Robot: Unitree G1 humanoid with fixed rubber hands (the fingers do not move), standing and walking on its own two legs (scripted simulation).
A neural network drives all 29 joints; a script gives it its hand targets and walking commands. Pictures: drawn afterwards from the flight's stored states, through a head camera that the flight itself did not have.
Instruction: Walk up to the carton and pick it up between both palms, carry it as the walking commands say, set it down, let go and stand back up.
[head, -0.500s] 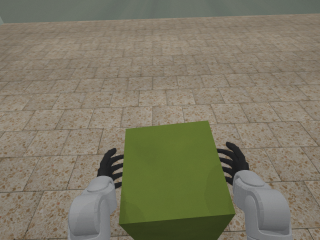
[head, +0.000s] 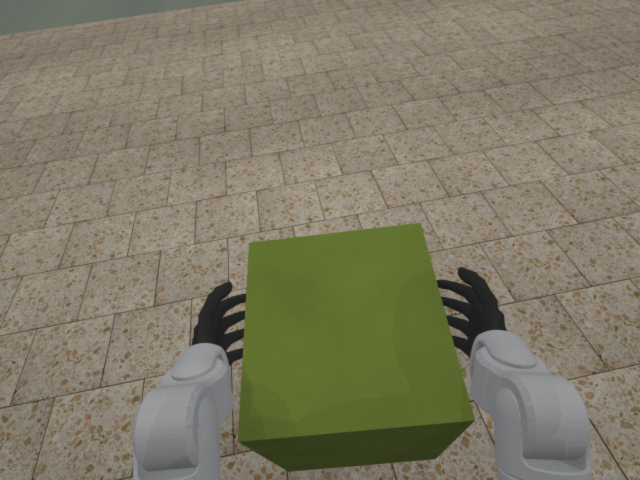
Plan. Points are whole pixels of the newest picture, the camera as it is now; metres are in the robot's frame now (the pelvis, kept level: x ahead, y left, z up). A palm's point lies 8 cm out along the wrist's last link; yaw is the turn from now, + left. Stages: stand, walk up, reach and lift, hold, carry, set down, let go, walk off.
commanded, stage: carry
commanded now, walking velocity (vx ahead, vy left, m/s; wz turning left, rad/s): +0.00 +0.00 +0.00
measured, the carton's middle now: (348, 358) +0.27 -0.01 +0.01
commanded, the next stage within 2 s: none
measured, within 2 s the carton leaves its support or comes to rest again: neither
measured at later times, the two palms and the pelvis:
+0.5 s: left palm (228, 332) +0.29 +0.13 +0.06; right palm (473, 318) +0.28 -0.16 +0.06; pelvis +0.04 -0.01 -0.02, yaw -1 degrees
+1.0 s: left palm (247, 337) +0.30 +0.11 +0.03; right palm (477, 321) +0.29 -0.18 +0.04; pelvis +0.02 -0.02 -0.02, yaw -3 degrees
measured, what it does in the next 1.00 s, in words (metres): steps on the spot: left foot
